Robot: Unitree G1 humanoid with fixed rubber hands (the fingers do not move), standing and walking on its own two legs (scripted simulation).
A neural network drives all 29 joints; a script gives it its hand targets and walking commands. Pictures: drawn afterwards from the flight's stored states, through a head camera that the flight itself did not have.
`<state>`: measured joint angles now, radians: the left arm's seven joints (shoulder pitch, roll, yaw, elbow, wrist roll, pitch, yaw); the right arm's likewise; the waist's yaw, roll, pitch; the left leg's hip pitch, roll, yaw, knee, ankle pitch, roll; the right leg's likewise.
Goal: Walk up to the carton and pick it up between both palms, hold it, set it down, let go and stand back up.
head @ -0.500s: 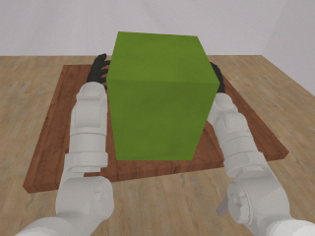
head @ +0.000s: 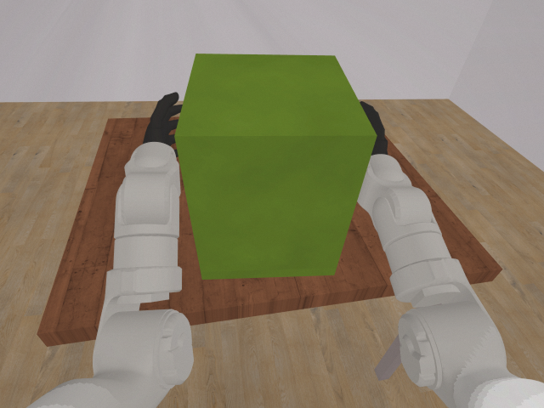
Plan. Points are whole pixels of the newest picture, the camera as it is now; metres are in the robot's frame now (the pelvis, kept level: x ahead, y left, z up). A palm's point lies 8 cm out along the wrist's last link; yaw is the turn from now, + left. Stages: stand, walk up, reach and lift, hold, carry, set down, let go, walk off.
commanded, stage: reach and lift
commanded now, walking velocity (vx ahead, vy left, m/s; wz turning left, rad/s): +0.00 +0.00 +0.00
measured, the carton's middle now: (267, 168) +0.39 -0.01 +0.19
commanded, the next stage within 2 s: hold in 0.12 s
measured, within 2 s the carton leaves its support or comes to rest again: neither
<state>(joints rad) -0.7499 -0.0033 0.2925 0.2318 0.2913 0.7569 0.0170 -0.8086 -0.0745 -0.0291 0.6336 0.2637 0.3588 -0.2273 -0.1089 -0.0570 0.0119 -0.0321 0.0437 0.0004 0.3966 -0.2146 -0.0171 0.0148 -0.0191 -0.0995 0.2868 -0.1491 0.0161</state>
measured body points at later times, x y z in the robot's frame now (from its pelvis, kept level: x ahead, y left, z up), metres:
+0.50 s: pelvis +0.00 +0.00 +0.00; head -0.07 +0.03 +0.44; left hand +0.38 +0.14 +0.24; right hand +0.38 -0.15 +0.24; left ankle +0.01 +0.12 -0.75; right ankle +0.02 -0.13 -0.75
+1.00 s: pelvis -0.01 -0.01 +0.00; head -0.09 +0.02 +0.44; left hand +0.37 +0.15 +0.26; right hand +0.37 -0.15 +0.26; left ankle +0.01 +0.12 -0.75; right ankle +0.02 -0.13 -0.75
